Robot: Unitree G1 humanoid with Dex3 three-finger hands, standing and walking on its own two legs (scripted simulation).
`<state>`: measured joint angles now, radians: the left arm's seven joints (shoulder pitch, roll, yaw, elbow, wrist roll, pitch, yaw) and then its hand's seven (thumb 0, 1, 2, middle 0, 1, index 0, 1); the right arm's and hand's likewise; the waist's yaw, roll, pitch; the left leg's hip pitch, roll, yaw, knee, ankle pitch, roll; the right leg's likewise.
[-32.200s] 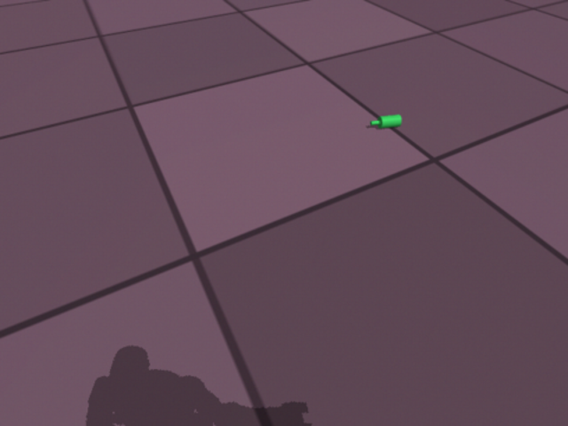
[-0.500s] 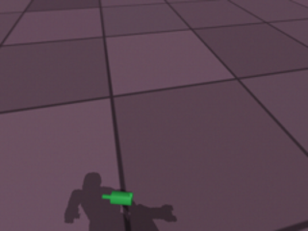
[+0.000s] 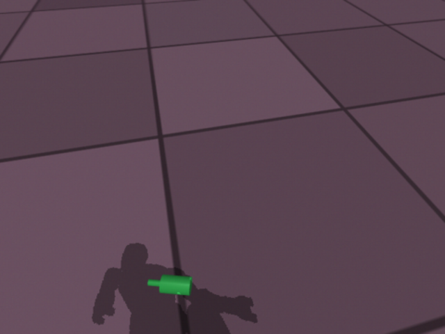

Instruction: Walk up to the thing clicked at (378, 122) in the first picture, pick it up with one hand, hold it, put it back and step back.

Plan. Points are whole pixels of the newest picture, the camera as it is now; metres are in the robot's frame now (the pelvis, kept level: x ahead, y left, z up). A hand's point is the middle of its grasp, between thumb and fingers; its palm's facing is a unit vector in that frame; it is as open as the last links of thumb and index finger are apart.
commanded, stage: stand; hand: left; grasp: from above
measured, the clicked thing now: (169, 284) +0.47 +0.24 -0.75
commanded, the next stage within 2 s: rise first in 1.56 s
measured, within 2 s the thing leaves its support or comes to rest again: neither
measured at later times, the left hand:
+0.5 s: hand out of the picture +0.08 +0.25 -0.16, palm faces -0.03 -0.94 -0.33, open 7.3 cm
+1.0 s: hand out of the picture +0.10 +0.24 -0.16, palm faces -0.02 -0.94 -0.34, open 7.3 cm
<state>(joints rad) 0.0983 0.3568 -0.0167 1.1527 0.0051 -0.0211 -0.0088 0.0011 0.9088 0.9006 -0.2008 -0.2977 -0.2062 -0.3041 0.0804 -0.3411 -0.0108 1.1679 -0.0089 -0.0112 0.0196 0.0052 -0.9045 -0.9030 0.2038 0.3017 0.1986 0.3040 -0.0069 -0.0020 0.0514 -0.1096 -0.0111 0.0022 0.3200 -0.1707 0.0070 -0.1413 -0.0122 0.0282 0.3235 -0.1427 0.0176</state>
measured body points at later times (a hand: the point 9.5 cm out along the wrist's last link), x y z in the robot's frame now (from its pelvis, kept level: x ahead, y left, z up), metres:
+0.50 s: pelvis +0.01 -0.01 +0.00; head +0.03 +0.00 +0.45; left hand +0.08 +0.29 -0.14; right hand +0.08 -0.31 -0.13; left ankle +0.00 +0.11 -0.75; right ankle +0.02 -0.13 -0.75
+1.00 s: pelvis +0.02 -0.01 +0.00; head +0.04 -0.01 +0.45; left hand +0.10 +0.29 -0.13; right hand +0.11 -0.31 -0.13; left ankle +0.00 +0.11 -0.75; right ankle +0.02 -0.13 -0.75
